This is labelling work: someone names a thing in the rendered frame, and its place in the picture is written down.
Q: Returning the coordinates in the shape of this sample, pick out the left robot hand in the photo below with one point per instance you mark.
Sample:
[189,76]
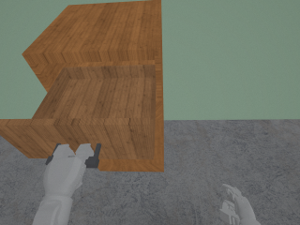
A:
[64,174]

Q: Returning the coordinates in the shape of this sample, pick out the drawer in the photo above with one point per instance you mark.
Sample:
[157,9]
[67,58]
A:
[111,105]

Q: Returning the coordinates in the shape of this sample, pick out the cabinet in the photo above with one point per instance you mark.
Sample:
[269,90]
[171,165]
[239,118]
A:
[101,35]

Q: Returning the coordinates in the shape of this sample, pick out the right robot hand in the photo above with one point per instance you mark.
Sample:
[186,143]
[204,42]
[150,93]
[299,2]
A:
[232,213]

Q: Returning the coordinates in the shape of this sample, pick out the left robot forearm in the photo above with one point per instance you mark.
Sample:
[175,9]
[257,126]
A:
[54,209]

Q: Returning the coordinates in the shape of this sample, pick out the handle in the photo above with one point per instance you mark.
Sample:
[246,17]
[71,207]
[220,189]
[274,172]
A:
[91,162]

